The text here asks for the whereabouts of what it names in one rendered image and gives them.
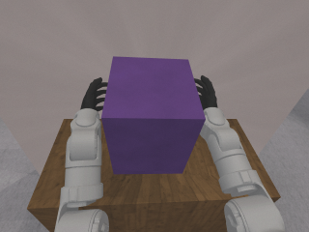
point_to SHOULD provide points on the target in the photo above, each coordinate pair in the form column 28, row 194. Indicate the robot left forearm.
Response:
column 83, row 184

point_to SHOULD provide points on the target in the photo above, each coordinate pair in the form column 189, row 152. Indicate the robot left hand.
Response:
column 91, row 99

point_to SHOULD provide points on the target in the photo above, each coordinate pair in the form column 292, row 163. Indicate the robot right upper arm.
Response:
column 254, row 213

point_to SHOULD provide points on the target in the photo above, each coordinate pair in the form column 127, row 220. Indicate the robot right hand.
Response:
column 207, row 97

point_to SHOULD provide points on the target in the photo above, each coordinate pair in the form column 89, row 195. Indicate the robot right forearm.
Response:
column 236, row 176

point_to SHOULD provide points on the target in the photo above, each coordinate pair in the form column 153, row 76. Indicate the pedestal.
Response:
column 191, row 201

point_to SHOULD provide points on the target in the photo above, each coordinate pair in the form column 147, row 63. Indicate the carton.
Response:
column 152, row 115

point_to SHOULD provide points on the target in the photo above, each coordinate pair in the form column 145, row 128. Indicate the robot left upper arm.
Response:
column 91, row 220

